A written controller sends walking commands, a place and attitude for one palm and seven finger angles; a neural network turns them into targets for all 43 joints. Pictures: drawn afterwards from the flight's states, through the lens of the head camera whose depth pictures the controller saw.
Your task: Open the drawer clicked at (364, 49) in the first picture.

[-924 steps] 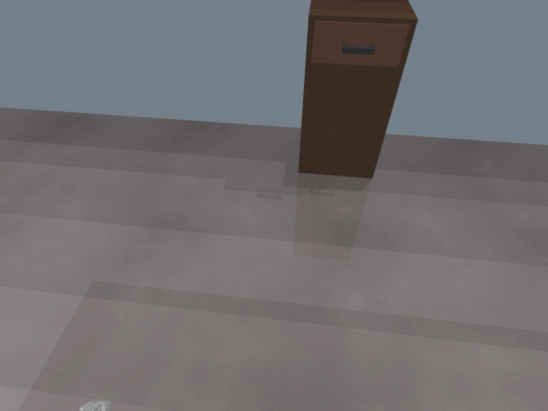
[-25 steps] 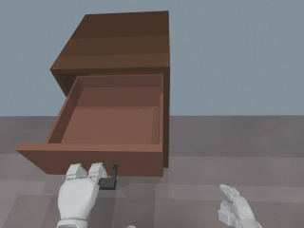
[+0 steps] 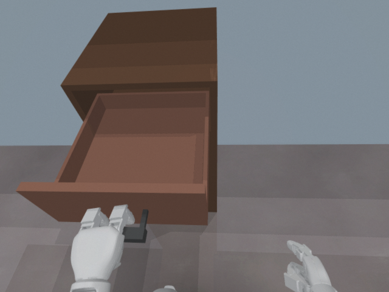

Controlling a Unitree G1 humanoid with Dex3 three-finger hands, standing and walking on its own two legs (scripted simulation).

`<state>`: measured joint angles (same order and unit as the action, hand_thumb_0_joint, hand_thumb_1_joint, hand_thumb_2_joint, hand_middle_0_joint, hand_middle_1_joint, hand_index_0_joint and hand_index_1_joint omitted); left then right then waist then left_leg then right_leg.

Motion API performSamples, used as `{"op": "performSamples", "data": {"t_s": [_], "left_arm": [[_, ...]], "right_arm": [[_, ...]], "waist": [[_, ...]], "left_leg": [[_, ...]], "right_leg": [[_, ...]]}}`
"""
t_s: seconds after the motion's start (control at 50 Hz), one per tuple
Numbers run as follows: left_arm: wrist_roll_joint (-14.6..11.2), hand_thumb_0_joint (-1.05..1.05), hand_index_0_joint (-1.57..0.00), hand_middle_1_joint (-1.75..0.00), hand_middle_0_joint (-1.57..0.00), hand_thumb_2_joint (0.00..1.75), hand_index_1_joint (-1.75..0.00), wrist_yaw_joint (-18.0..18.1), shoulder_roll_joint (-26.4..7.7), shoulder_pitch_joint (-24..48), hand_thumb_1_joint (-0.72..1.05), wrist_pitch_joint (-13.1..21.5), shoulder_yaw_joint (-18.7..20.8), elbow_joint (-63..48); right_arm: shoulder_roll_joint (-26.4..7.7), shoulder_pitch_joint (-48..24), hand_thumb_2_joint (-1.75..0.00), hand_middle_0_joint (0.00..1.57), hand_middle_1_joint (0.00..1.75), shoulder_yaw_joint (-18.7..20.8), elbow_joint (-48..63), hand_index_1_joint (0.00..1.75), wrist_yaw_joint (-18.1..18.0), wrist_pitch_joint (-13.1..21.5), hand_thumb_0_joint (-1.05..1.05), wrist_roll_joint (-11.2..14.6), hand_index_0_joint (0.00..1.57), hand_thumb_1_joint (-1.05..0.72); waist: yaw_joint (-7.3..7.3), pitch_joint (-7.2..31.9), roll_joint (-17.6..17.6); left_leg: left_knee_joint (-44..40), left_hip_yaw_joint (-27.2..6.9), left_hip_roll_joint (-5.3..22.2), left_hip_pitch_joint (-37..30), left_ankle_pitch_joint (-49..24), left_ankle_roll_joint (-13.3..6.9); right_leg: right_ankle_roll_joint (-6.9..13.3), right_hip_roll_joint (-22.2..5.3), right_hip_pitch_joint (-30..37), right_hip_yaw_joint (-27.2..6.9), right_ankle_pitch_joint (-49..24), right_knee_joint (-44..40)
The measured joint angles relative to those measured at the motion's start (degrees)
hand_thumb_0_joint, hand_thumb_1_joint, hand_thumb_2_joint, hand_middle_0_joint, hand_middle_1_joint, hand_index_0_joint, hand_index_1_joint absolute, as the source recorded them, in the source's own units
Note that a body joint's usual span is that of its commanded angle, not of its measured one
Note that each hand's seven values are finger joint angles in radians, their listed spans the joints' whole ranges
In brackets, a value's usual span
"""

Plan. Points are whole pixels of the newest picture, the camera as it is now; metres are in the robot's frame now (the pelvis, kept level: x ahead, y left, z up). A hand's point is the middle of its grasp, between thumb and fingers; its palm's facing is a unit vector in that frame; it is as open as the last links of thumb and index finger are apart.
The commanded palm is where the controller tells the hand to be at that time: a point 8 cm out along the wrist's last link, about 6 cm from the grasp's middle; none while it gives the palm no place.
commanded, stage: open the thumb to release the handle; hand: left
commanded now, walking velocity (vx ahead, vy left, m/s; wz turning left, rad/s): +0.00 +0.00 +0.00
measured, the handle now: (116, 223) +0.25 +0.19 +0.01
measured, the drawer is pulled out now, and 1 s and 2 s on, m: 0.30 0.29 0.29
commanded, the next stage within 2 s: lift the hand off the handle in 0.24 s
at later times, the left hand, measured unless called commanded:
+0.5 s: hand (112, 252) +0.20 +0.19 -0.01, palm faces +0.02 -0.11 -0.99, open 13.8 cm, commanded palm +0.18 +0.20 +0.04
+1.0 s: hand (106, 238) +0.22 +0.20 +0.02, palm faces +0.02 -0.14 -0.99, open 13.7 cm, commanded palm +0.19 +0.21 +0.09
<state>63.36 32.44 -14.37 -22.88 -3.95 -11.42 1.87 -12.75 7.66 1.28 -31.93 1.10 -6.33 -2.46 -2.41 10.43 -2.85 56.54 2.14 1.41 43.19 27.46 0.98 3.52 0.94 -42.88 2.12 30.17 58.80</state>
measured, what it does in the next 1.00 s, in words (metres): stands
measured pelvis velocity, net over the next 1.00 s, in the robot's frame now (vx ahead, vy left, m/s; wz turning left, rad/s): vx -0.01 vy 0.00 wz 0.00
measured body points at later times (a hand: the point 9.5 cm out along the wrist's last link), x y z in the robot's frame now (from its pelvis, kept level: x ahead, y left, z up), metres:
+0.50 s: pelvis -0.01 -0.01 +0.00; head +0.03 -0.04 +0.45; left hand +0.20 +0.19 +0.04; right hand +0.19 -0.23 -0.10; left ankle +0.00 +0.13 -0.67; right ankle -0.01 -0.08 -0.67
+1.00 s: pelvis -0.01 +0.00 +0.02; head +0.02 -0.03 +0.47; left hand +0.21 +0.20 +0.07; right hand +0.18 -0.23 -0.09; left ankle +0.00 +0.13 -0.67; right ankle -0.01 -0.08 -0.67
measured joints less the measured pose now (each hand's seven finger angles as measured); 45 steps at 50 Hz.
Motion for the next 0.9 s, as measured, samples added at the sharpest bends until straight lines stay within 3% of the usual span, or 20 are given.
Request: {"op": "performSamples", "data": {"t_s": [0.22,0.34,0.66,0.9], "left_arm": [[-0.31,0.0,-0.34,-1.26,-0.33,0.43,-1.23,-2.25,-1.03,2.14,-0.18,0.68,0.42,2.57],[-0.21,0.0,-0.33,-1.24,-0.32,0.34,-1.21,-1.99,-0.99,2.73,-0.39,1.41,0.8,3.07],[-0.12,0.0,-0.32,-1.23,-0.34,0.3,-1.2,-1.56,-1.57,6.96,-0.49,0.94,-0.32,5.98],[-3.45,0.0,-0.33,-1.2,-0.37,0.3,-1.2,-5.29,-2.49,6.44,-0.49,0.58,0.53,3.65]], "right_arm": [[0.93,-0.54,-0.9,0.2,0.3,-1.13,0.21,0.3,-1.03,0.59,0.01,0.39,0.2,-0.91],[0.31,-0.71,-0.9,0.2,0.3,-0.47,0.15,0.3,-1.12,0.79,0.01,0.24,0.2,-0.91],[0.39,-0.35,-0.9,0.2,0.3,-0.4,-2.0,0.3,-2.57,0.45,0.01,0.79,0.2,-0.91],[0.83,0.24,-0.9,0.2,0.3,-0.75,-1.42,0.3,-3.02,0.26,0.01,1.2,0.2,-0.91]], "waist": [[0.11,-0.43,0.4],[0.2,-0.48,0.36],[0.01,-0.94,0.35],[1.11,-2.19,-0.26]], "left_leg": [[-2.56,-0.63,0.14,-1.81,-1.78,0.39],[-1.98,-0.97,0.17,-1.21,-1.8,0.45],[-1.84,-1.45,-0.08,-0.54,-2.46,0.22],[-6.18,-0.58,0.14,-5.55,-3.89,-0.03]], "right_leg": [[0.49,0.24,1.93,0.61,-1.56,-2.5],[0.58,0.27,1.52,0.93,-1.59,-2.13],[0.47,0.07,1.13,1.37,-2.17,-2.19],[0.04,0.43,5.85,0.41,-4.09,-6.69]]}}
